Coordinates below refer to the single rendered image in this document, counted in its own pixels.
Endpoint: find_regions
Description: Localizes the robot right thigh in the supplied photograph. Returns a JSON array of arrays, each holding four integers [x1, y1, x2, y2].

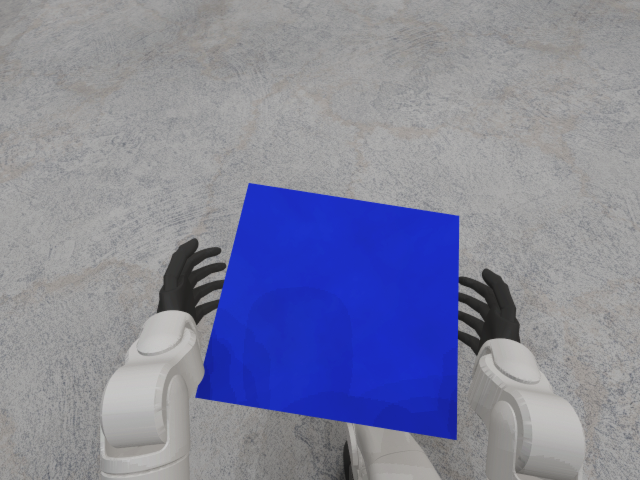
[[345, 422, 441, 480]]

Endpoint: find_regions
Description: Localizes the right robot hand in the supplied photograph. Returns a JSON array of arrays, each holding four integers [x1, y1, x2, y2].
[[458, 268, 521, 356]]

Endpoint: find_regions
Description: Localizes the carton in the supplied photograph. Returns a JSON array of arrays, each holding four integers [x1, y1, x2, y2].
[[195, 183, 459, 440]]

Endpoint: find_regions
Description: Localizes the right robot forearm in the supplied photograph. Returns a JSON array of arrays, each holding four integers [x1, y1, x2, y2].
[[467, 338, 586, 480]]

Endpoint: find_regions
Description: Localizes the left robot forearm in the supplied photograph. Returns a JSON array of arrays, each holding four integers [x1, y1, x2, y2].
[[100, 310, 205, 480]]

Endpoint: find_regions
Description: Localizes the left robot hand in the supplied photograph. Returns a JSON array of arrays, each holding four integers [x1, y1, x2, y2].
[[156, 238, 226, 325]]

